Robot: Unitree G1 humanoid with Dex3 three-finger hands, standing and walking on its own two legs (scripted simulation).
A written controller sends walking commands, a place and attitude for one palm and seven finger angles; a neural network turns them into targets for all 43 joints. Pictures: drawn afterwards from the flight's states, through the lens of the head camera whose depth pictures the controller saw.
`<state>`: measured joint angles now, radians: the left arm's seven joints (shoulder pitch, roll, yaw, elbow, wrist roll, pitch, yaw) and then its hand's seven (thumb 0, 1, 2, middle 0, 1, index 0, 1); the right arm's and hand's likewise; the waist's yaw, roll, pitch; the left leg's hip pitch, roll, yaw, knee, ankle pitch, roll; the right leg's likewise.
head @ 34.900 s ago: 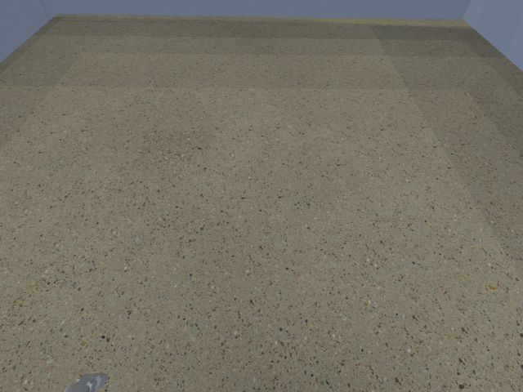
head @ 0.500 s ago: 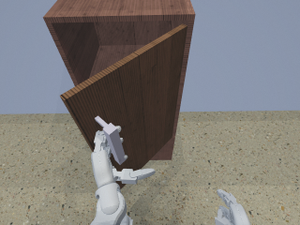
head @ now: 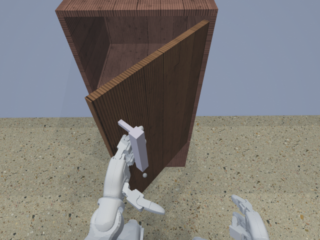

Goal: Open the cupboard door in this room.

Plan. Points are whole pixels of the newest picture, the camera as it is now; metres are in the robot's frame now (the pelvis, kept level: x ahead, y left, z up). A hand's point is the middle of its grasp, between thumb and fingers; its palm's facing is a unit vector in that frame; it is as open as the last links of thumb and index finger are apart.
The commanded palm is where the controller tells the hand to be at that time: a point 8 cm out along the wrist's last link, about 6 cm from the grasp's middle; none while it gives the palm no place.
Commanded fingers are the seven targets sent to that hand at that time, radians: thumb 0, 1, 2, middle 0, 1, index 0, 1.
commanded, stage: slide the hand sideways off the handle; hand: left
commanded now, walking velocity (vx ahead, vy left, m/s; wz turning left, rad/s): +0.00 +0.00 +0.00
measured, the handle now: (133, 146) +0.32 +0.08 +0.07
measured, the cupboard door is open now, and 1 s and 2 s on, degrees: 50 50 50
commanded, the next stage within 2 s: draw the hand back to the body in 1.02 s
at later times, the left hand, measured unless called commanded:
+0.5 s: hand (133, 189) +0.23 +0.07 +0.06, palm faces -0.03 -1.00 +0.03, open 16.3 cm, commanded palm +0.20 +0.12 +0.06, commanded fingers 0.00 -0.50 0.30 -0.15 -0.30 -0.15 -0.30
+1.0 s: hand (115, 208) +0.19 +0.10 +0.06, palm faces +0.01 -1.00 +0.00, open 16.3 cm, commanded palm +0.15 +0.15 +0.06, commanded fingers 0.00 -0.50 0.30 -0.15 -0.30 -0.15 -0.30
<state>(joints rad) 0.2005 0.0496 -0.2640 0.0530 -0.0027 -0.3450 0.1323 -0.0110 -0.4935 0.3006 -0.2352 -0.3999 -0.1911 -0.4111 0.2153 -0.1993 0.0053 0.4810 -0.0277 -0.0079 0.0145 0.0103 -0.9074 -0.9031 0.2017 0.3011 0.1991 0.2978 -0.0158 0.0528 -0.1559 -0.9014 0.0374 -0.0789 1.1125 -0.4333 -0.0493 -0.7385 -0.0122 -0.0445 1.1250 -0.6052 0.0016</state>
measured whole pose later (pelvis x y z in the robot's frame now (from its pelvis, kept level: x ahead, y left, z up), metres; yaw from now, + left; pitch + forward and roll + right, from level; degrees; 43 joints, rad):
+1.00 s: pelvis +0.00 +0.00 -0.02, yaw -1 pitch +15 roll -1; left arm 0.66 0.10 -0.14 -0.29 -0.09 -0.40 0.00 -0.01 -0.50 0.30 -0.16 -0.30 -0.16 -0.30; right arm 0.26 -0.20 -0.01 0.36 -0.01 0.00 -0.01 0.01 -0.91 -0.90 0.20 0.30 0.20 0.30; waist 0.01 0.05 -0.18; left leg -0.97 0.04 -0.07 1.20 -0.48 -0.05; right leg -0.82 -0.01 -0.03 1.22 -0.65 0.00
